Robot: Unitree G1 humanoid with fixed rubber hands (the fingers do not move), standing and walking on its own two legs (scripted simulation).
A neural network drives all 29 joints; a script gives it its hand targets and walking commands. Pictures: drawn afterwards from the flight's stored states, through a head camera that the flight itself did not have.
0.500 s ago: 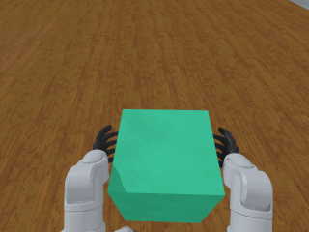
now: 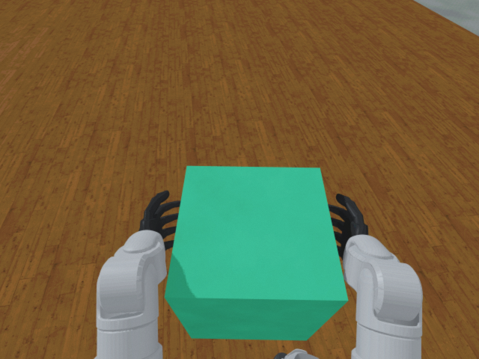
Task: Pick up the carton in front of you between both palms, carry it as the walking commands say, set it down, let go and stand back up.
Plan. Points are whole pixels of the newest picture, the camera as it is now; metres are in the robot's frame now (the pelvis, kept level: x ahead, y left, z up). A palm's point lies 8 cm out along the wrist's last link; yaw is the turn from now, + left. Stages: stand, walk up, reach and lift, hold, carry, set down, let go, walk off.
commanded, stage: carry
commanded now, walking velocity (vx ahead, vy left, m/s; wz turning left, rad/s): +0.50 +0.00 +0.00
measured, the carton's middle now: (250, 259) +0.27 +0.00 +0.02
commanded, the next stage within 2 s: none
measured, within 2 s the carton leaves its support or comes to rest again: neither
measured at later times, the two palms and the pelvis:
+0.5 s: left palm (186, 132) +0.53 +0.14 +0.09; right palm (325, 135) +0.53 -0.16 +0.09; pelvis +0.26 -0.01 -0.01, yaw +1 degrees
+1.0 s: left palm (189, 128) +0.59 +0.15 +0.06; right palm (316, 133) +0.58 -0.15 +0.06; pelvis +0.32 +0.00 -0.01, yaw -1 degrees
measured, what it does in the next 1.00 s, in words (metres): walks ahead: right foot, then left foot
